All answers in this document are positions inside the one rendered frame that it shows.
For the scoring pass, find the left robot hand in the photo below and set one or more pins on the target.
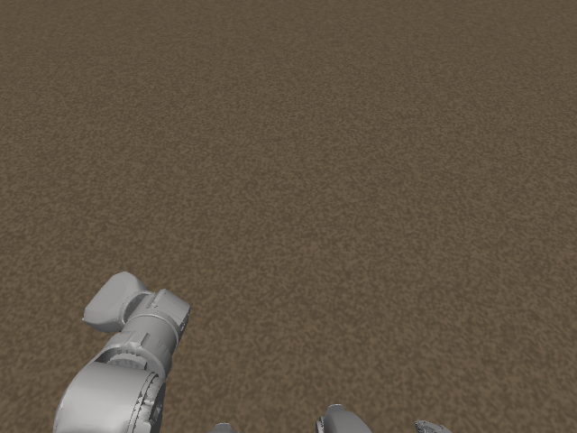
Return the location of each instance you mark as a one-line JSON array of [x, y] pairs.
[[102, 312]]

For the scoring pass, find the left robot arm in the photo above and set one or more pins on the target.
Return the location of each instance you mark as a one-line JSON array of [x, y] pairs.
[[122, 389]]

